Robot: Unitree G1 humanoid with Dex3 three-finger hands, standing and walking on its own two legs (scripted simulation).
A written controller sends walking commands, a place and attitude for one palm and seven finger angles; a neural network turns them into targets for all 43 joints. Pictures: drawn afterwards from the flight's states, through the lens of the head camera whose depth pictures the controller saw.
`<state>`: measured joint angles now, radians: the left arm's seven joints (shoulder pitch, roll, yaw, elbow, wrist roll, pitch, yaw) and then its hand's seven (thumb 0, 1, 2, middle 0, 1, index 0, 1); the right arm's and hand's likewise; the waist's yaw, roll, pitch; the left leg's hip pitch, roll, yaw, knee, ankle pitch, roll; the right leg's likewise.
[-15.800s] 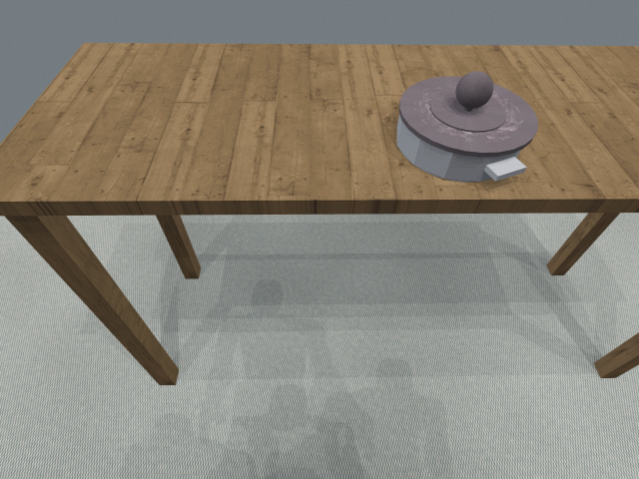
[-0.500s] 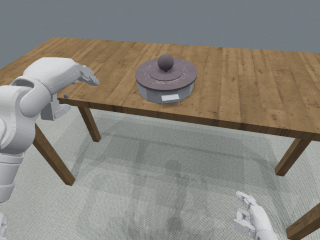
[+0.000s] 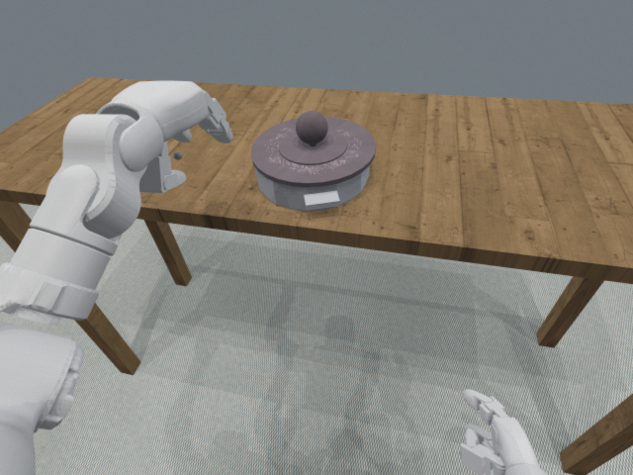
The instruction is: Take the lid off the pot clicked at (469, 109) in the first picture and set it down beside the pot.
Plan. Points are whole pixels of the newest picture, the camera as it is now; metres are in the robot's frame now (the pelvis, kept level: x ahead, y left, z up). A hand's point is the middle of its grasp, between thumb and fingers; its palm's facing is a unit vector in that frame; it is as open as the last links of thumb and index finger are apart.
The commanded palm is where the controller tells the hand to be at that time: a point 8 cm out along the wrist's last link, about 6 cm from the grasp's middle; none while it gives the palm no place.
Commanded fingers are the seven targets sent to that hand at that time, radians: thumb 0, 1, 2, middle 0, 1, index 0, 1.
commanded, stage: move the open hand above the knob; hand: left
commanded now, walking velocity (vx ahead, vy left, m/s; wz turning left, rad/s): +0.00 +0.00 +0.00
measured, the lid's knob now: (311, 127) +0.59 +0.07 +0.17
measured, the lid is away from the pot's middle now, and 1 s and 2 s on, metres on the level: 0.00 0.00 0.00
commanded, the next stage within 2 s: lower the open fingers around the knob in 1.80 s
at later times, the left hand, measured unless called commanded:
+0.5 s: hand (237, 122) +0.46 +0.15 +0.25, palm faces -0.20 -0.01 -0.98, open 10.3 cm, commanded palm +0.45 +0.14 +0.32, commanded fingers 0.00 -0.42 1.66 -0.85 -0.08 -0.85 -0.08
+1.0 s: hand (287, 91) +0.53 +0.09 +0.26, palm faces -0.23 -0.01 -0.97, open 10.3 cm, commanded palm +0.53 +0.09 +0.32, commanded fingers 0.00 -0.42 1.66 -0.85 -0.08 -0.85 -0.08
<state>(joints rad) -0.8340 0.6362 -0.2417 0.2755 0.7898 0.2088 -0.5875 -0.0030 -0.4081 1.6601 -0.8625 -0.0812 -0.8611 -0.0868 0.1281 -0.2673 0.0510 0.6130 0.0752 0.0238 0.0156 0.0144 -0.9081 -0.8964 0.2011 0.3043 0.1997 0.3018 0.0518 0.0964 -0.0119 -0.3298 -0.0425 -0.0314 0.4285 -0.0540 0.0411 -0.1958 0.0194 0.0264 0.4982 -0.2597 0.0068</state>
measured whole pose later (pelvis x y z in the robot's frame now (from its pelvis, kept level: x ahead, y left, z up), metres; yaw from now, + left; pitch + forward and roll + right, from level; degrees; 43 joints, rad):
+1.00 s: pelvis +0.07 -0.01 +0.01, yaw -1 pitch +5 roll +0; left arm -1.23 0.43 -0.36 0.72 0.86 0.30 -0.58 0.00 -0.41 1.66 -0.86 -0.08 -0.86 -0.09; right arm 0.23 -0.29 0.01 0.66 0.05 0.06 0.04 0.01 -0.91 -0.90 0.20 0.30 0.20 0.30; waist -0.03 0.07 -0.06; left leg -0.35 -0.05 -0.01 0.42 -0.15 0.04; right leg -0.20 0.01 0.05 0.43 -0.31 0.00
